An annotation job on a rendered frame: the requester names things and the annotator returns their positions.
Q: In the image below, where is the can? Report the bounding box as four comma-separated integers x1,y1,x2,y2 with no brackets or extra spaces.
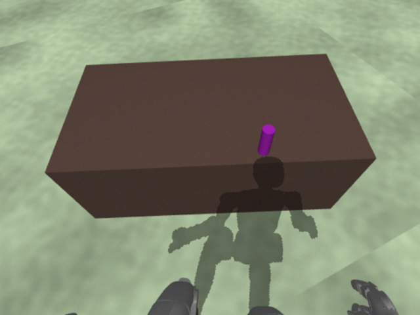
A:
258,125,275,156

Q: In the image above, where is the right robot hand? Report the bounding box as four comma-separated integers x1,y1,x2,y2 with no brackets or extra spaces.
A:
347,280,399,315

